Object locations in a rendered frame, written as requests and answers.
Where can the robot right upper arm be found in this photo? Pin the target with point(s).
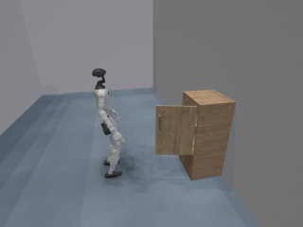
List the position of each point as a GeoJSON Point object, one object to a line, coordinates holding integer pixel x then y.
{"type": "Point", "coordinates": [101, 95]}

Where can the humanoid robot head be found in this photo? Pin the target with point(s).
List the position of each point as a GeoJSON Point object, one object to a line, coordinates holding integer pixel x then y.
{"type": "Point", "coordinates": [99, 72]}

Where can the robot right forearm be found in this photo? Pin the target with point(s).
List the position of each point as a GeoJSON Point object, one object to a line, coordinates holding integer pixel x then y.
{"type": "Point", "coordinates": [107, 122]}

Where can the cupboard door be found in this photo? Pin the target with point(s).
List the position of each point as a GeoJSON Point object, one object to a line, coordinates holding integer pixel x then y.
{"type": "Point", "coordinates": [177, 129]}

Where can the left robot hand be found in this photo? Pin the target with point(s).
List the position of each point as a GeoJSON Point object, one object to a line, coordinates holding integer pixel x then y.
{"type": "Point", "coordinates": [113, 113]}

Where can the handle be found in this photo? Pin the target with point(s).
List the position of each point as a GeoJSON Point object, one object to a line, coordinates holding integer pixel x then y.
{"type": "Point", "coordinates": [159, 122]}

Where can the robot torso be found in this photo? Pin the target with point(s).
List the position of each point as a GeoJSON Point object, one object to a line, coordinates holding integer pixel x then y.
{"type": "Point", "coordinates": [106, 104]}

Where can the right robot hand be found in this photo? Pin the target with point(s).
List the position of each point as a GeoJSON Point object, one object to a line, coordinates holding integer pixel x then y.
{"type": "Point", "coordinates": [117, 137]}

